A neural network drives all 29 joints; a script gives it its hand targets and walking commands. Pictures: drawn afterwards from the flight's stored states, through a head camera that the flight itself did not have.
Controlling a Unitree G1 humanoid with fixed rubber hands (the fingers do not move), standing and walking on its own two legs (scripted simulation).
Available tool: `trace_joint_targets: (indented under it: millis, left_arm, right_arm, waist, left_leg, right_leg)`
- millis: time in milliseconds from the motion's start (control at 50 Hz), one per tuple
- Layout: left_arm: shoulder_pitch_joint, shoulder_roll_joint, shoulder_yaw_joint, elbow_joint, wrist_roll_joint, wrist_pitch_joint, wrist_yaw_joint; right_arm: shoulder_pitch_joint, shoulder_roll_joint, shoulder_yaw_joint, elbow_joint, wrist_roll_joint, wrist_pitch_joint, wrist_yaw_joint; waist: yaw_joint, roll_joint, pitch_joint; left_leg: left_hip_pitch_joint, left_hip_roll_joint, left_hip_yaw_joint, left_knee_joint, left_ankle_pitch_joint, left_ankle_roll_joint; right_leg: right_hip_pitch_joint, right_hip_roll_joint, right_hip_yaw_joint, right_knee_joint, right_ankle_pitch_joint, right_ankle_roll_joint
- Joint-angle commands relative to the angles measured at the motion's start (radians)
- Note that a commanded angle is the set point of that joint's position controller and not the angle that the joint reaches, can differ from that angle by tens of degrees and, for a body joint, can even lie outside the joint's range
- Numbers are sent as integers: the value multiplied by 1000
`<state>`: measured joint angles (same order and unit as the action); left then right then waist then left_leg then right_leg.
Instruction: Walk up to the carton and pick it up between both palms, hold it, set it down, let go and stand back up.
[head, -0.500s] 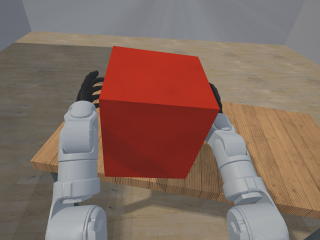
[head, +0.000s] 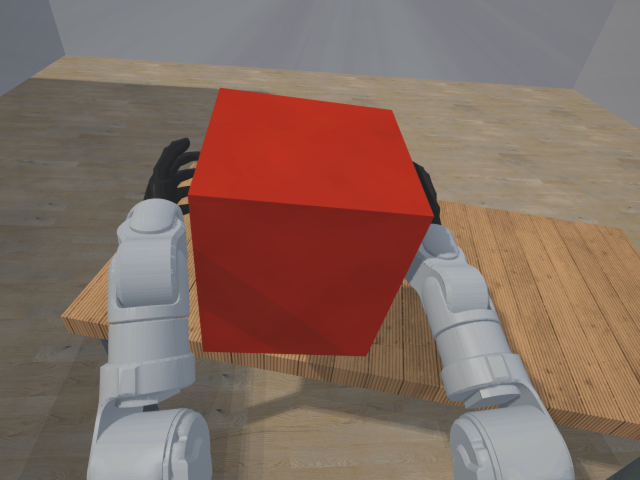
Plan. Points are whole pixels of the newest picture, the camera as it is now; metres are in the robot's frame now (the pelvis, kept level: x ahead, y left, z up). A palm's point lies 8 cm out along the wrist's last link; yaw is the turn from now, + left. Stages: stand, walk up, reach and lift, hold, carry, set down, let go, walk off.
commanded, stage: hold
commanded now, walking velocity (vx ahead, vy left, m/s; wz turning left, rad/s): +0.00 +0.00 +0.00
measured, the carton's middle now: (297, 230) +0.38 +0.01 +0.17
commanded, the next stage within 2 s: none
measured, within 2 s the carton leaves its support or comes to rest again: neither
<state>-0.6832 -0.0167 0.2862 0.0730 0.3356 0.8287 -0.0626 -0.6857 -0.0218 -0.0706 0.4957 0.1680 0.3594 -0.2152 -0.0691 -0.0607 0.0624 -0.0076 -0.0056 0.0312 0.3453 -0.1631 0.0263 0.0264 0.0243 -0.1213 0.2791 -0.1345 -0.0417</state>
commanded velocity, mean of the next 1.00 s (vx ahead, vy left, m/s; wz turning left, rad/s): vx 0.00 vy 0.00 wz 0.00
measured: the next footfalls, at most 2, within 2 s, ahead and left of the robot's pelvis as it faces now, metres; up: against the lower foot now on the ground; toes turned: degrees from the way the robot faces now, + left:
none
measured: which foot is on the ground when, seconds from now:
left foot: down 0.00-1.00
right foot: down 0.00-1.00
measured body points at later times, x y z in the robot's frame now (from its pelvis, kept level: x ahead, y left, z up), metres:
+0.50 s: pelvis +0.00 +0.00 +0.00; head -0.05 +0.03 +0.45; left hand +0.37 +0.16 +0.22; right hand +0.38 -0.14 +0.19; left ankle +0.03 +0.10 -0.75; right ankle +0.03 -0.09 -0.75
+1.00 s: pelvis +0.00 +0.00 +0.00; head -0.05 +0.03 +0.45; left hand +0.37 +0.16 +0.22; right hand +0.38 -0.14 +0.19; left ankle +0.03 +0.10 -0.75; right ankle +0.03 -0.09 -0.75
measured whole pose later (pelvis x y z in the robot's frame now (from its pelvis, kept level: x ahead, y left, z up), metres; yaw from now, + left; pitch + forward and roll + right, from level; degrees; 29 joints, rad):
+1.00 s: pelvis +0.00 +0.00 +0.00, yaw +0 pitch -10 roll -1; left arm -0.67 -0.02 0.29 0.05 0.34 0.84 -0.07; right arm -0.68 -0.02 -0.06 0.48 0.17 0.36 -0.22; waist -0.07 -0.06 0.07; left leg 0.00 0.00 0.04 0.34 -0.16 0.03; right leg 0.03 0.03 -0.12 0.28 -0.14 -0.04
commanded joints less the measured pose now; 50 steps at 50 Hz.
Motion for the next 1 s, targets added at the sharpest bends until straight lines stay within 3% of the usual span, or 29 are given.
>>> trace_joint_targets:
  millis: [0,980]
  left_arm:
    - [-585,-501,-441,-115,-155,-64,-116]
    - [-578,-493,-435,-116,-152,-54,-122]
  right_arm:
    - [-888,517,388,-371,97,-92,105]
    - [-876,517,382,-373,87,-88,104]
  waist:
    - [-7,83,-440]
    - [-7,77,-418]
  left_leg:
    - [87,-9,-6,-16,269,-20]
    - [74,-8,3,-30,221,-13]
  right_leg:
    - [137,18,29,-7,144,68]
    - [134,12,33,-13,122,69]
